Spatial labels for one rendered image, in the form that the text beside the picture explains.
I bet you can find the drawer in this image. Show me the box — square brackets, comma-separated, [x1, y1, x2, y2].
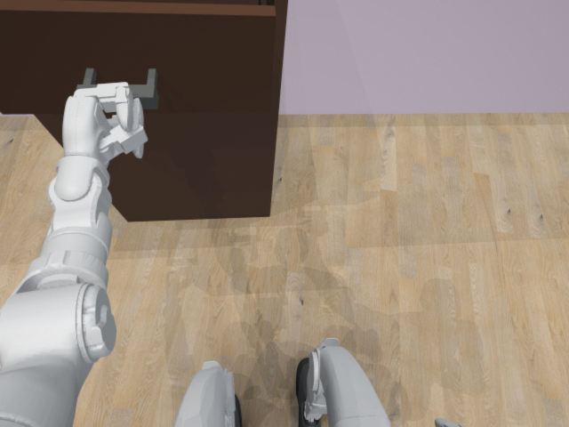
[0, 0, 276, 115]

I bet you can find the right robot foot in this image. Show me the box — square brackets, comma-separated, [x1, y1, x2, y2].
[296, 358, 321, 427]

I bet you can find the left robot forearm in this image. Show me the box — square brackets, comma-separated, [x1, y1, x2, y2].
[0, 156, 112, 368]

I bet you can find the handle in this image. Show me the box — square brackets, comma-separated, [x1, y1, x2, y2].
[76, 68, 159, 109]

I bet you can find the cabinet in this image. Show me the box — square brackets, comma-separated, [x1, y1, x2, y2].
[34, 0, 288, 222]

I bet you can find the robot left upper arm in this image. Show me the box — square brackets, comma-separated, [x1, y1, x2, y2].
[0, 283, 116, 427]

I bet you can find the right robot shin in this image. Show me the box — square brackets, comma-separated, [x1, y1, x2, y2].
[304, 338, 340, 420]

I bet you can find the left robot hand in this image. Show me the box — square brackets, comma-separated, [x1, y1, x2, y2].
[62, 82, 148, 169]

